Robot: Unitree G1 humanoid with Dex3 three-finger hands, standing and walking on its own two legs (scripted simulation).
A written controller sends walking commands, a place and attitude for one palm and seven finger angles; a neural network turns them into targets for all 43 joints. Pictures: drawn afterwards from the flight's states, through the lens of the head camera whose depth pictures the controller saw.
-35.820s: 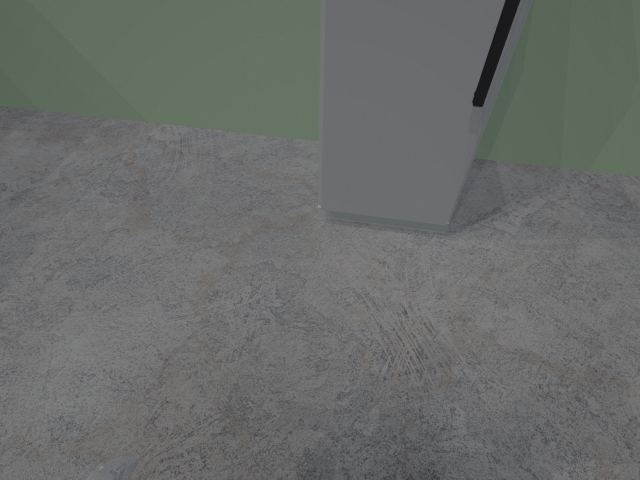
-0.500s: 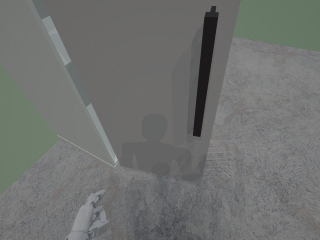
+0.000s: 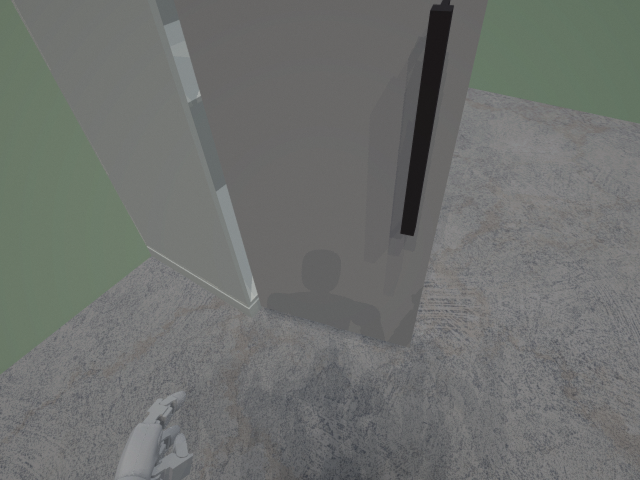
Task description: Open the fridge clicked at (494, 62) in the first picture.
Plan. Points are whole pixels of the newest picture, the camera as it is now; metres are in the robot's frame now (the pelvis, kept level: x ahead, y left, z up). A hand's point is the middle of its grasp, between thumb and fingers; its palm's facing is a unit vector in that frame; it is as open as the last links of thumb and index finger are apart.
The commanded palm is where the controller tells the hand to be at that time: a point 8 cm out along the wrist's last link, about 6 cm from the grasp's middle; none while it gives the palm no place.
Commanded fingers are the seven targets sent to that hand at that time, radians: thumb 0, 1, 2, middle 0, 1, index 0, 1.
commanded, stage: stop stepping back and stand still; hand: right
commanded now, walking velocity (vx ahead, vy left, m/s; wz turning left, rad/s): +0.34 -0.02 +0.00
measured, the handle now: (423, 137) +0.65 -0.13 +0.11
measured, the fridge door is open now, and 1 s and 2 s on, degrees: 75 75 75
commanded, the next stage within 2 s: let the arm hang, fingers relaxed in 0.52 s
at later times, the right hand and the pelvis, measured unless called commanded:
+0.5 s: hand out of the picture +0.12 -0.30 +0.19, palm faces +0.49 +0.70 -0.53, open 7.4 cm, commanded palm +0.07 -0.33 +0.18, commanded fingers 0.00 -0.90 -0.90 0.20 0.30 0.20 0.30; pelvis -0.05 -0.02 -0.01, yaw -4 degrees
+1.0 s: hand out of the picture +0.00 -0.21 -0.17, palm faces +0.20 +0.96 -0.19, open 6.8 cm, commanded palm none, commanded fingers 0.00 -0.90 -0.90 0.20 0.30 0.20 0.30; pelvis -0.04 -0.02 -0.01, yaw -10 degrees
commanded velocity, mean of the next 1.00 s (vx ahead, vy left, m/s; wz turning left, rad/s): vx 0.10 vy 0.02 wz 0.00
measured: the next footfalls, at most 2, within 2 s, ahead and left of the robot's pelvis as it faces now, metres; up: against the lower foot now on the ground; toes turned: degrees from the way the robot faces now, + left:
right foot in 0.22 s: -0.03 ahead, -0.13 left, +0.00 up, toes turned -11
left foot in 0.48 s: +0.03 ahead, +0.07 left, +0.00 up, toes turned -7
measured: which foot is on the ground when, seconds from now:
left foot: down 0.00-0.22, up 0.24-0.46, down 0.48-1.00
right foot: up 0.00-0.20, down 0.22-1.00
